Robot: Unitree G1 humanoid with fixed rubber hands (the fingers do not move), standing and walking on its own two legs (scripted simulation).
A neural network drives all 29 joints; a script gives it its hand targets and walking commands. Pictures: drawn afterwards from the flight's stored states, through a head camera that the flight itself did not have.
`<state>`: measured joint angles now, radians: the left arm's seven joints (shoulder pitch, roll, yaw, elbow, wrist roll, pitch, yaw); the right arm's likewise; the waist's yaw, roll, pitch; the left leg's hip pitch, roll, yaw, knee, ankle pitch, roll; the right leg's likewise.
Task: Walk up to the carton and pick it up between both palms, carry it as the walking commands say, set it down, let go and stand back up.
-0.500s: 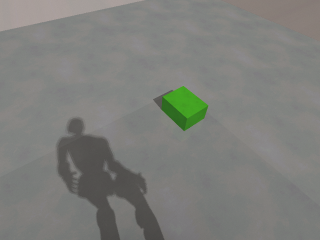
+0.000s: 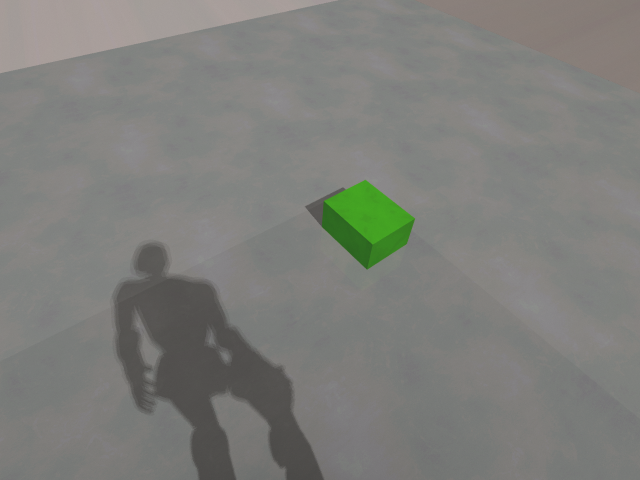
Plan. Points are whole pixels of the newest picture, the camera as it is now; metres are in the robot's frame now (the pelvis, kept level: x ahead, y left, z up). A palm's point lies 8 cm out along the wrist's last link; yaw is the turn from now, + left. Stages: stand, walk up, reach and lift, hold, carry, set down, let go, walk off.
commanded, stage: stand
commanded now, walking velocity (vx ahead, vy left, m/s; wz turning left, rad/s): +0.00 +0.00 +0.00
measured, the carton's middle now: (366, 222) +1.18 -0.24 -0.70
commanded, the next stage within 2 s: walk up in 0.24 s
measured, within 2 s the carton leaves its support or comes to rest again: neither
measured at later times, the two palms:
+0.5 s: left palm out of the picture -0.03 +0.21 -0.15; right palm out of the picture -0.05 -0.21 -0.14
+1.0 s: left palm out of the picture +0.08 +0.12 -0.14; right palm out of the picture +0.13 -0.34 -0.13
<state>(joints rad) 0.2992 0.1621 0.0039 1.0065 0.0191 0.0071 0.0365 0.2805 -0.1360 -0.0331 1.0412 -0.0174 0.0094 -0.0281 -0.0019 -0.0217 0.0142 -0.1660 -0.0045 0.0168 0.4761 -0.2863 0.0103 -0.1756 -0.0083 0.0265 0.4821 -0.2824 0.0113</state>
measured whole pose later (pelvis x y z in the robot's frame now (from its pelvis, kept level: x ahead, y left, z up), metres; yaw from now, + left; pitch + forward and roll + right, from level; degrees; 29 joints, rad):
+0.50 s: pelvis -0.01 +0.00 +0.00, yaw -1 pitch -1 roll +0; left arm 0.33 0.14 -0.01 1.12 0.01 0.01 0.02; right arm 0.33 -0.12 -0.03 1.13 -0.02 0.00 -0.02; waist 0.00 -0.02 0.02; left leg -0.19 0.00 0.03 0.49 -0.34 0.01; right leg -0.21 0.00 0.04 0.52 -0.37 -0.01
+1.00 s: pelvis +0.11 -0.09 +0.00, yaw -9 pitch +0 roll +0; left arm 0.47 0.12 0.02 1.06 0.03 -0.06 -0.01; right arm 0.28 -0.21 -0.06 0.99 -0.04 -0.04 0.04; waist 0.03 0.00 -0.05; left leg -0.57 0.13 0.07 1.01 -0.18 -0.01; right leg -0.11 -0.03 -0.06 0.41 -0.30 0.00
